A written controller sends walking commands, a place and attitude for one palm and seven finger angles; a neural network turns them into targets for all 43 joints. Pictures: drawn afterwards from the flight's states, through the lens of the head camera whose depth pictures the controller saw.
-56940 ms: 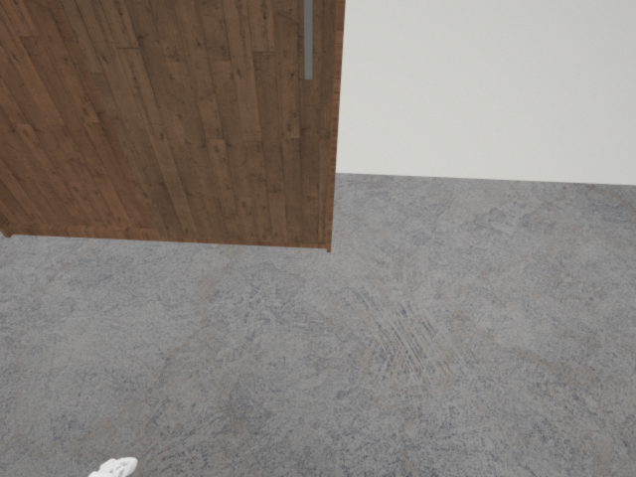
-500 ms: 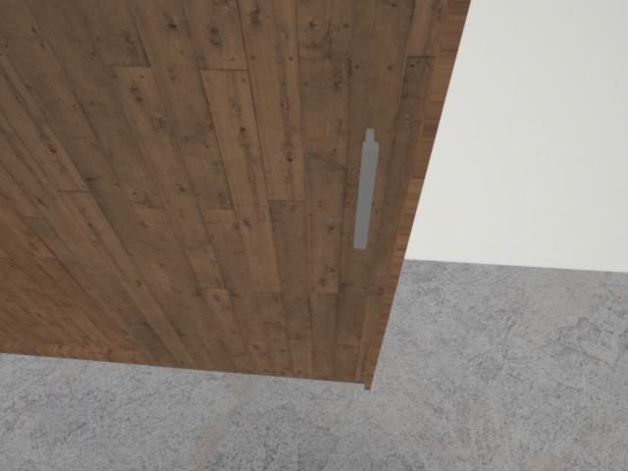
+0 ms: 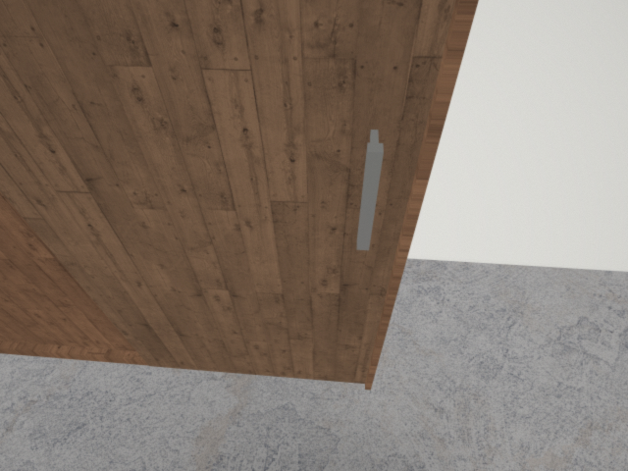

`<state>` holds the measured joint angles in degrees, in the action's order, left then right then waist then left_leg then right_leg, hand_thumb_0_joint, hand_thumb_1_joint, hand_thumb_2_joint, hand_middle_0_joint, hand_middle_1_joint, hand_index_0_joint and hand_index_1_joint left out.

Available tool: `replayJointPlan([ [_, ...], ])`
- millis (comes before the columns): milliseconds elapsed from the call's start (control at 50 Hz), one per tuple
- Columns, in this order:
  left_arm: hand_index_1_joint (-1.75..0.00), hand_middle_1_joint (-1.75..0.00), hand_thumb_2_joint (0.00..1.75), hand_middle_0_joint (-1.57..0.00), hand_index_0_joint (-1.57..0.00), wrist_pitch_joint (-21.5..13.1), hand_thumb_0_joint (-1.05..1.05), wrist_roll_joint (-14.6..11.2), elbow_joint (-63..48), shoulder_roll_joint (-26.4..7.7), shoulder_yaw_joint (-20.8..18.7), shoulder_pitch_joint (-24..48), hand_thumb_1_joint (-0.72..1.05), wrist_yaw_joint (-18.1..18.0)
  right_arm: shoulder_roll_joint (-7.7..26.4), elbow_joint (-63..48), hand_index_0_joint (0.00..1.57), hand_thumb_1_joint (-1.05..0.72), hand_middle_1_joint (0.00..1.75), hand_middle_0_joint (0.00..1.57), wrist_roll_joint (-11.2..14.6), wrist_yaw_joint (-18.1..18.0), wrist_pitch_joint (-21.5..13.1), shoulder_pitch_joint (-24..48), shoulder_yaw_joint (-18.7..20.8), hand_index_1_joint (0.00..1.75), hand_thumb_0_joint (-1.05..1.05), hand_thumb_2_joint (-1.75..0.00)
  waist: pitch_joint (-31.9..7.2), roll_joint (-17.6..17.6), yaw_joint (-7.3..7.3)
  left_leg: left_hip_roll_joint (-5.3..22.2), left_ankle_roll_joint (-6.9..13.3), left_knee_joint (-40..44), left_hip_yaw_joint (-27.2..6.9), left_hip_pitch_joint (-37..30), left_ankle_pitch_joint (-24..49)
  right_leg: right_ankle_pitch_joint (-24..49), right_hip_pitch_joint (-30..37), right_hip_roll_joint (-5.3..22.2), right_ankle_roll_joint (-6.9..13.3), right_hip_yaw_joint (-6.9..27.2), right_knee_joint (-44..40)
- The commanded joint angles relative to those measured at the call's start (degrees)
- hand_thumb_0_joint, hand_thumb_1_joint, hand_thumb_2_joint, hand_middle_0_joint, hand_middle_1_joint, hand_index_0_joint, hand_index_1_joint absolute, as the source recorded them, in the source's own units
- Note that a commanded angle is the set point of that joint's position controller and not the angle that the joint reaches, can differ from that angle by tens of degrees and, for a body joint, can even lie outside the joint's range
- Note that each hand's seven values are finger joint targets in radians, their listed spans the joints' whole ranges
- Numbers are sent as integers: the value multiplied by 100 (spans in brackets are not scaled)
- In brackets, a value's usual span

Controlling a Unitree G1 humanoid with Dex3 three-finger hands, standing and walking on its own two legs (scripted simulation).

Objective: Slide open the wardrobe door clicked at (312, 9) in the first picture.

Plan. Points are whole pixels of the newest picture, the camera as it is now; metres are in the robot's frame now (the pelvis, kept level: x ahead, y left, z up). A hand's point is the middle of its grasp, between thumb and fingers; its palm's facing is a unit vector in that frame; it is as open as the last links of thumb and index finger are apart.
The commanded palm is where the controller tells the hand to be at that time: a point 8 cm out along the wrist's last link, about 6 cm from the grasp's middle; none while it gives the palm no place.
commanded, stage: look again from close up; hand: right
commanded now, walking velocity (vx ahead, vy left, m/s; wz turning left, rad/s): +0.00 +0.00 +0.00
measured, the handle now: (368, 194) +0.47 -0.05 +0.10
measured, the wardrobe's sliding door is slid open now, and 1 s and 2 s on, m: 0.00 0.00 0.00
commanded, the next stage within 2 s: raise the hand with hooked fingers in 0.40 s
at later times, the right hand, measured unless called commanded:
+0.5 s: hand out of the picture +0.00 -0.18 -0.18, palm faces +0.02 +0.98 -0.18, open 7.4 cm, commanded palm +0.10 -0.23 -0.07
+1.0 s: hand out of the picture +0.13 -0.20 -0.05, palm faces +0.20 +0.98 -0.04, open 9.0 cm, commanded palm +0.14 -0.25 -0.01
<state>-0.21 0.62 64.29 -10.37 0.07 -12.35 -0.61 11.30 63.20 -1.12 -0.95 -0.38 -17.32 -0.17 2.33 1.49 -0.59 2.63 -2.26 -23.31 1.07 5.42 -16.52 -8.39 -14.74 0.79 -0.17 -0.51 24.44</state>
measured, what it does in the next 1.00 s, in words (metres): lowers itself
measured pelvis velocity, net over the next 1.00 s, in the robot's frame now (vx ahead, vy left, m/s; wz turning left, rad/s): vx -0.02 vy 0.03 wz -0.01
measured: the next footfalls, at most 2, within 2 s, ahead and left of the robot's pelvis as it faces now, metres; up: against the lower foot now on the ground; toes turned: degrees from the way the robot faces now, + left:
none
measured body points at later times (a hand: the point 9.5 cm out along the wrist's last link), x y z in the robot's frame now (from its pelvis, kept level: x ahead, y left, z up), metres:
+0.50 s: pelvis +0.01 +0.00 +0.00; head +0.02 -0.01 +0.45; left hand +0.04 +0.24 -0.15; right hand +0.00 -0.23 -0.16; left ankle -0.04 +0.14 -0.74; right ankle +0.05 -0.12 -0.74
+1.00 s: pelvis -0.02 +0.03 -0.07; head +0.01 +0.01 +0.38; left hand +0.20 +0.27 -0.11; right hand +0.12 -0.25 -0.04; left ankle -0.04 +0.14 -0.74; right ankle +0.05 -0.12 -0.74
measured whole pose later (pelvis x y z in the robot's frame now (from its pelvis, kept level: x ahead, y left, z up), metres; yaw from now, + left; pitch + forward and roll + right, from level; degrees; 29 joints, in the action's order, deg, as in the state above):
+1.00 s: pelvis -0.02 +0.03 -0.07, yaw -1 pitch +9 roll +2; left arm -13.2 -0.6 31.0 -14.2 -3.3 -10.6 -3.9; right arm 12.3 1.6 16.2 14.5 -23.4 -32.1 14.2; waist -5.8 1.2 -2.6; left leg 0.0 0.4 -59.0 3.7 35.4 -32.5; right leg -22.0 -45.7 3.3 -2.5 3.7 58.6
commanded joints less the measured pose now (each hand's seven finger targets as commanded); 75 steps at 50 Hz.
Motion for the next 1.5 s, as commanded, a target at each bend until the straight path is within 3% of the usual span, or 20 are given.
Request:
replayJointPlan([
  [0,-30,-30,90,-20,-20,-123,0,-21,-239,-768,-144,-140,90,-61,661,-149,20,-90,30,20,22,-71,-99,-405,107,30,0,-90,7,-134,-21,354,272,534,-243,584,359,360,425,450,116,422,-379],
  [460,-30,-30,90,-20,-20,-128,0,-19,-226,-757,-140,-89,90,-81,638,-140,20,-90,30,20,19,-70,-97,-364,116,30,0,-90,55,-183,-22,357,249,555,-227,545,511,576,453,469,111,400,-314],
  [480,-30,-30,90,-20,-20,-181,0,-43,-586,-722,-114,53,90,-32,431,-73,20,-90,30,20,-75,-335,-210,-537,45,30,0,-90,264,-570,12,486,277,549,-639,872,1730,1253,338,480,7,246,750],
  [500,-30,-30,90,-20,-20,-925,0,-329,-2577,-1509,-271,-92,90,-258,1835,-9306,20,-88,32,20,1101,-331,-1400,3641,858,32,0,-89,-2544,-1574,629,-94,380,-245,277,590,1749,1053,2136,-94,124,29,105],
  [520,-30,-30,90,-20,-20,-1486,0,-329,-2299,-921,-45,293,90,-463,1415,-7776,20,-85,33,20,680,-580,-1076,957,872,33,0,-88,-2287,-2212,-96,-221,488,-787,424,886,613,1186,2238,209,121,-28,-110],
  [540,-30,-30,90,-20,-20,-1616,0,-301,-2068,-975,-153,192,90,-495,1014,-7267,21,-83,34,21,696,-824,-797,657,570,34,0,-87,-1826,-1864,37,-216,445,-765,499,885,29,239,1227,101,-57,72,-94],
  [560,-30,-30,90,-20,-20,-1589,0,-431,-2094,-680,-126,55,90,-422,-390,-5970,21,-81,36,21,738,-770,-283,-946,-226,36,0,-86,-898,-1056,208,-258,387,-704,612,1303,7,-546,692,213,65,193,-232],
  [620,-30,-30,90,-20,-20,-1709,0,-303,-2711,-1030,-275,368,90,-521,310,-6723,21,-74,40,21,1024,-461,-1167,-234,512,40,0,-83,-41,467,361,-309,239,-545,573,2125,-695,-1191,-298,-10,105,257,368],
  [700,-30,-30,90,-20,-20,-1652,0,-76,-3077,-941,-455,640,90,-228,-57,-4953,22,-64,47,22,1283,713,-2681,-1707,999,47,0,-79,-94,1522,-229,-392,260,-1664,609,3312,-1061,-1061,-1893,-43,-76,100,1624],
  [740,-30,-30,90,-20,-20,-1598,0,-144,-3415,-1044,-551,717,90,-50,410,-4675,22,-60,50,22,1565,1632,-3256,-1994,1516,50,0,-77,-441,823,-410,-312,373,-2063,362,3195,-659,-863,-2130,-106,-124,-25,2077],
  [820,-30,-30,90,-20,-20,-1506,0,-286,-4316,-1014,-529,993,90,-146,1008,-6254,23,-50,55,23,1978,2157,-2674,-1485,2038,55,0,-73,-1787,-403,-524,-225,298,-2181,116,2740,-552,-829,-1888,-237,34,-335,2393],
  [920,-30,-30,90,-20,-20,-1583,0,-143,-4165,-811,-446,409,90,-351,1144,-8761,24,-39,63,24,1970,1462,-3100,34,1967,63,0,-68,-2208,-1144,9,-374,287,-2405,8,3293,-201,-436,-1346,-11,175,20,2766],
  [1000,-30,-30,90,-20,-20,-1739,0,-105,-3731,-892,-360,173,90,-509,920,-8662,24,-29,69,24,1790,1525,-3601,383,1300,69,0,-64,-1581,-974,455,-443,303,-2513,16,3938,-392,-688,-1625,84,223,214,3052],
  [1060,-30,-30,90,-20,-20,-1818,0,-233,-3655,-1040,-309,216,90,-609,1194,-7884,25,-22,74,25,1878,2040,-3126,320,1362,74,0,-61,-1283,-657,513,-405,260,-2164,-152,3781,-619,-980,-1848,69,227,255,2995],
  [1140,-30,-30,90,-20,-20,-1657,0,-366,-3839,-1009,-321,438,90,-712,1635,-6616,25,-13,80,25,2157,2414,-1617,-457,2269,80,0,-57,-1581,-227,-99,-269,201,-1682,-339,2891,-664,-830,-1878,-35,199,170,2553],
  [1200,-30,-30,90,-20,-20,-1537,0,-358,-4062,-874,-278,580,90,-715,1760,-7115,26,-6,84,26,2495,2209,-1102,-519,2809,84,0,-54,-1907,-50,-319,-174,85,-1631,-227,2358,-11,-421,-1554,-49,165,136,2320],
  [1240,-30,-30,90,-20,-20,-1551,0,-307,-4056,-793,-277,567,90,-665,1783,-7488,26,-1,87,26,2584,1910,-1220,-482,3095,87,0,-52,-2027,-2,-410,-232,83,-1767,-59,2106,736,-35,-1368,-30,144,185,2222],
  [1320,-30,-30,90,-20,-20,-1650,0,-273,-3931,-832,-303,276,90,-524,1393,-7839,27,8,93,27,2341,1615,-1810,-279,2595,93,0,-48,-1762,-253,-129,-412,105,-1921,257,2588,1114,222,-946,-20,155,111,2088],
  [1400,-30,-30,90,-20,-20,-1715,0,-312,-3791,-1078,-275,77,90,-540,1409,-7315,28,17,99,28,2215,1982,-1882,303,2199,99,0,-44,-1337,-362,139,-418,145,-1683,199,2885,258,-351,-1076,-24,179,136,1978],
  [1480,-30,-30,90,-20,-20,-1808,0,-382,-3841,-1180,-244,106,90,-667,1925,-7445,28,27,105,28,2301,2317,-1613,810,2436,105,0,-40,-1733,-588,18,-384,195,-1451,135,2540,44,-396,-676,-24,208,142,1741],
])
